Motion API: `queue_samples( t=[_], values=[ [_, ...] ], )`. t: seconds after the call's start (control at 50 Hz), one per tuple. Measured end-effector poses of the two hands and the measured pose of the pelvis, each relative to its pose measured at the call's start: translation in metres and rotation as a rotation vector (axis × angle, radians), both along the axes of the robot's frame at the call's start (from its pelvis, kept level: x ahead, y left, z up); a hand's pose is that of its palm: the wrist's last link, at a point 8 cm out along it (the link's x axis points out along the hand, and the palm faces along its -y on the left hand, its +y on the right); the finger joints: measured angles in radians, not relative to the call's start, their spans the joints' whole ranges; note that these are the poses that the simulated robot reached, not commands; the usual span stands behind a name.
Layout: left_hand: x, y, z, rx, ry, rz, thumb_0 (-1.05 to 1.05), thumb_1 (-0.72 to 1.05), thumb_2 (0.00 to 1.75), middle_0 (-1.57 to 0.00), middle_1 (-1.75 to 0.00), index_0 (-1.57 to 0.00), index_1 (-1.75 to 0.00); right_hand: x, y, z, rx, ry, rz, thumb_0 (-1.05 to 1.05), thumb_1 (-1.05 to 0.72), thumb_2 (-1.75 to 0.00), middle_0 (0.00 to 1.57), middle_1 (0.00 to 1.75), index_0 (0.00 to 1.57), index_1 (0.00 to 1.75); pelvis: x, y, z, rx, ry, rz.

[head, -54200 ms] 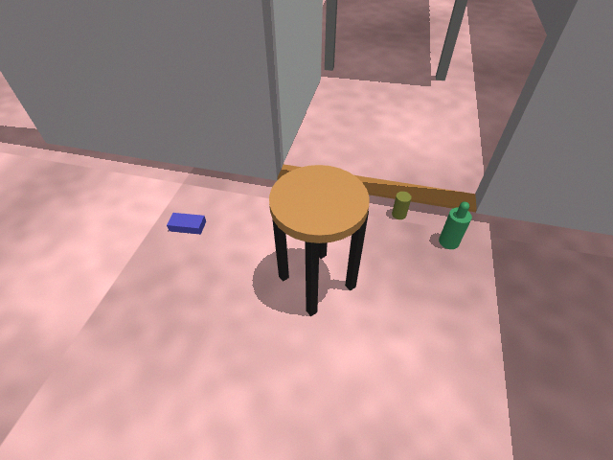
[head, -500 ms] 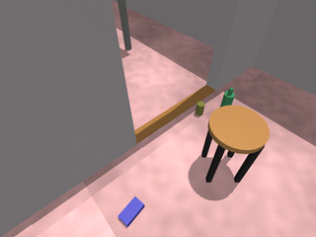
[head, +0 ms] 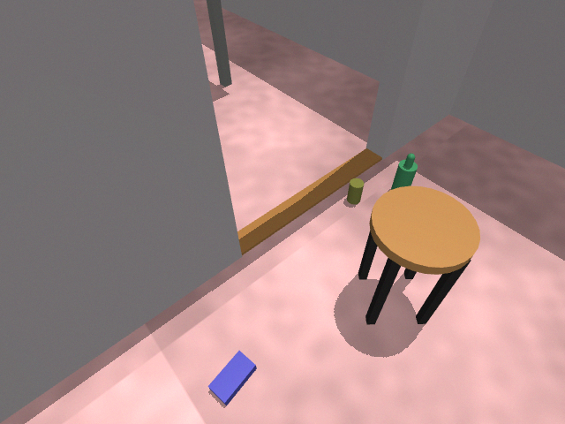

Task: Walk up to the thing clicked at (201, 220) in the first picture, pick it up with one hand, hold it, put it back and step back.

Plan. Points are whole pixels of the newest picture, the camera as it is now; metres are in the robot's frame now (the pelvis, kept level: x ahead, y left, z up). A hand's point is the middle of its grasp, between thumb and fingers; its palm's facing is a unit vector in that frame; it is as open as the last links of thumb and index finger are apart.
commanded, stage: stand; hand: left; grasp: from above
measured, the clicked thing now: (233, 377) +0.40 +0.20 -0.76
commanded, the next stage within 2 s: step back in 0.16 s
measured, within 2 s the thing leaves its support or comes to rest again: neither
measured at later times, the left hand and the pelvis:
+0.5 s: hand out of the picture +0.09 +0.31 -0.18, palm faces -0.04 -0.93 -0.37, open 7.4 cm; pelvis -0.05 +0.04 -0.02, yaw -1 degrees
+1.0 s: hand out of the picture -0.01 +0.29 -0.15, palm faces -0.09 -0.92 -0.39, open 7.4 cm; pelvis -0.14 +0.04 -0.02, yaw -5 degrees
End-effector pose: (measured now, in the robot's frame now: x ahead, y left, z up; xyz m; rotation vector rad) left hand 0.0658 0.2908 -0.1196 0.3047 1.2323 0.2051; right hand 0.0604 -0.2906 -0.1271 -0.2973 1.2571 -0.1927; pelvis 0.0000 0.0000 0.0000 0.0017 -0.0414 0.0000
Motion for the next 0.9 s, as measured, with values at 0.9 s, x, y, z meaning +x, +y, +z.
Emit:
queue_samples(
  t=[0.9],
  values=[
    [-0.057,0.037,-0.013,0.048,-0.057,-0.136,0.01,0.9,0.9,-0.2,-0.3,-0.2,-0.3,-0.101,0.016,-0.016,-0.046,-0.092,-0.067,0.01,-0.91,-0.9,0.21,0.3,0.2,0.3,-0.115,0.037,-0.028,-0.036,-0.011,-0.077]
  ],
)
